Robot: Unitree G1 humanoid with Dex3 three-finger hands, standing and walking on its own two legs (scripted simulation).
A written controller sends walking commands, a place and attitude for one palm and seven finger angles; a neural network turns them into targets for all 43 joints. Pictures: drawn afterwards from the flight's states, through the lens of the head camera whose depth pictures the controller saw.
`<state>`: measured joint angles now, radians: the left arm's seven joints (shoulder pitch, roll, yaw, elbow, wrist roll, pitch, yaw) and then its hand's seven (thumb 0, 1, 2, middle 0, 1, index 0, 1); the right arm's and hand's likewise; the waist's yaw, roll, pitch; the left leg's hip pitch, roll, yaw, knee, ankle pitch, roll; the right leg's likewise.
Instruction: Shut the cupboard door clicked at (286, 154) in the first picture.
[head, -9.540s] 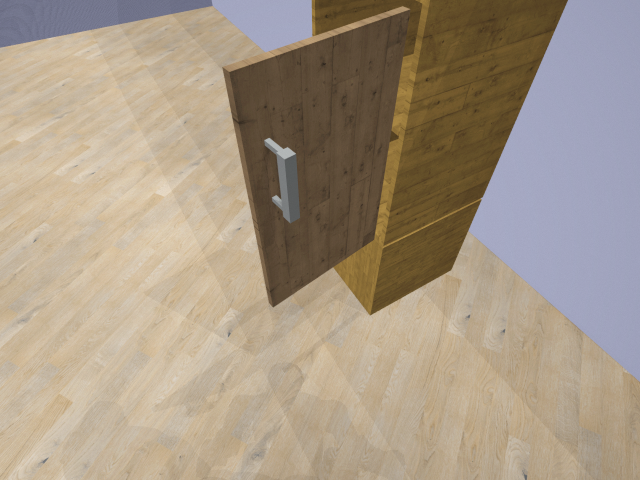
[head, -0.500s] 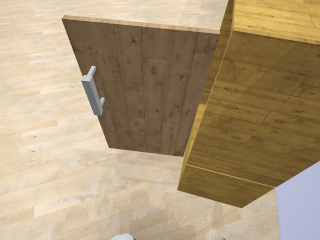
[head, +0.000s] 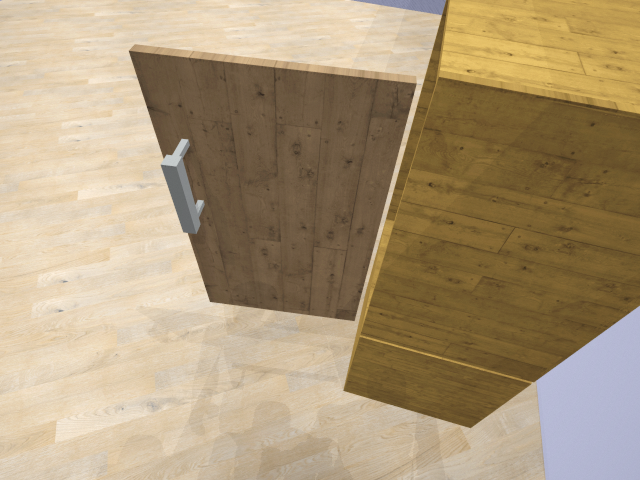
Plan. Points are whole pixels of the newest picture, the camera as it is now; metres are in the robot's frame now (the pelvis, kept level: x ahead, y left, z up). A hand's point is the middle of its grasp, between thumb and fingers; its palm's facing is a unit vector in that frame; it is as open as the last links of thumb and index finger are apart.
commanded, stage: come to a stop and stand still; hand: left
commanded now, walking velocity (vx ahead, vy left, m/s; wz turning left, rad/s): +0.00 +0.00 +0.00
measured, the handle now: (187, 187) +0.50 +0.24 +0.06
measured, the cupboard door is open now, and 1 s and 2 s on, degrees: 98 98 98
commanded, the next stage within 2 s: look again from close up in 0.62 s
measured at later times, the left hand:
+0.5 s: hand out of the picture +0.05 +0.26 -0.15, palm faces -0.03 -0.94 -0.34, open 7.3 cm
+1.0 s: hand out of the picture +0.02 +0.25 -0.16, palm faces -0.06 -0.95 -0.29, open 7.3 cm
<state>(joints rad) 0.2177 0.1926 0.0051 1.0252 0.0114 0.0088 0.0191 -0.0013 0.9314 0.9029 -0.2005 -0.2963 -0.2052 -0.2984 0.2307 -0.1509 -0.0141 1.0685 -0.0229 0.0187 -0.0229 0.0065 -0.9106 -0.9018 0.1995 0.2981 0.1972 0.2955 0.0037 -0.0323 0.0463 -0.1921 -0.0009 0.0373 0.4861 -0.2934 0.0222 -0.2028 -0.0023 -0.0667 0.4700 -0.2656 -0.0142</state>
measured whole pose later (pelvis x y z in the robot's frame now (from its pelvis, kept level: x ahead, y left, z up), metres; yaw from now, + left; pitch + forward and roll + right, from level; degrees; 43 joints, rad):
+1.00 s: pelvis -0.03 +0.03 +0.01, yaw -1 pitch -2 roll +0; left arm 0.19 0.29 -0.03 1.09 0.01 -0.01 0.01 0.00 0.91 0.90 -0.20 -0.30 -0.21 -0.30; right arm 0.16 -0.29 0.01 1.12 -0.01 0.00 0.01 0.01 -0.91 -0.90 0.20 0.30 0.20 0.30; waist -0.01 -0.01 0.05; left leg -0.15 -0.04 0.07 0.38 -0.20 0.06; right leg -0.18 -0.04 -0.03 0.40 -0.18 0.02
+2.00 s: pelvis +0.04 +0.05 +0.00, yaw -1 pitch -1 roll +0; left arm 0.23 0.16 0.01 1.05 0.00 0.01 0.05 0.00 0.91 0.90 -0.20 -0.30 -0.20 -0.30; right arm 0.29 -0.13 -0.01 1.13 -0.01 0.01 -0.05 0.01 -0.91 -0.90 0.20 0.30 0.20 0.30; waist -0.01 0.01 0.08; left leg -0.07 -0.08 0.07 0.44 -0.35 0.08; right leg -0.22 -0.03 -0.04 0.52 -0.27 0.01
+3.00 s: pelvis +0.04 +0.00 +0.00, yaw -1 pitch -1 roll +0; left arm 0.29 0.13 -0.03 1.14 0.00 -0.03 0.04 0.01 0.93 0.90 -0.20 -0.30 -0.20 -0.30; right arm 0.33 -0.12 0.03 1.16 -0.01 -0.02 -0.04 0.00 -0.91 -0.90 0.20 0.30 0.20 0.30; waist -0.01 0.02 0.04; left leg -0.07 -0.01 0.06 0.39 -0.31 0.02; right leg -0.21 0.03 -0.06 0.45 -0.23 -0.06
